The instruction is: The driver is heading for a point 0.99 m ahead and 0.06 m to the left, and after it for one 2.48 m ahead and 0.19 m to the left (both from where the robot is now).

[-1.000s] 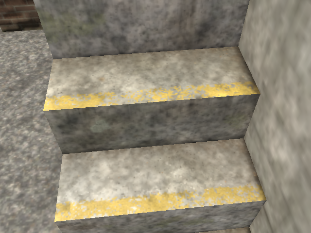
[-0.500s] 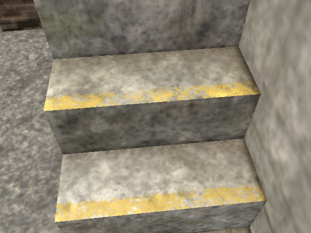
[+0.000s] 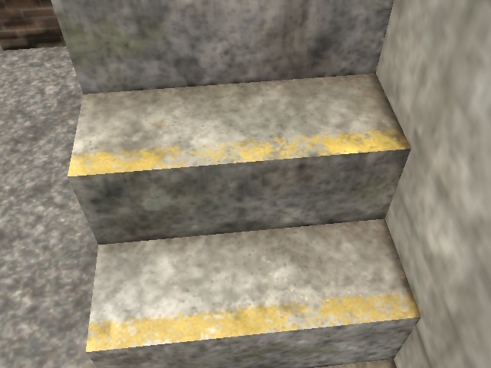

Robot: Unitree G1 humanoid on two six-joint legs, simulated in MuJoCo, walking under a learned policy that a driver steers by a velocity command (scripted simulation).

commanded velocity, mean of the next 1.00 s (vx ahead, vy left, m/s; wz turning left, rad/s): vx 0.00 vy -0.01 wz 0.00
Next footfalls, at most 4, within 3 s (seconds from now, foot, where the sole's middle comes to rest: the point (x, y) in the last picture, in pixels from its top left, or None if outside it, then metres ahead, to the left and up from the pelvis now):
none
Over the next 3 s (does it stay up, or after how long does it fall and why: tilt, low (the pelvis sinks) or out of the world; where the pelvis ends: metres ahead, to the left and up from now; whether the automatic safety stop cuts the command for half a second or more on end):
stays up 0.07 0.01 0.00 its command is cut before an obstacle from the start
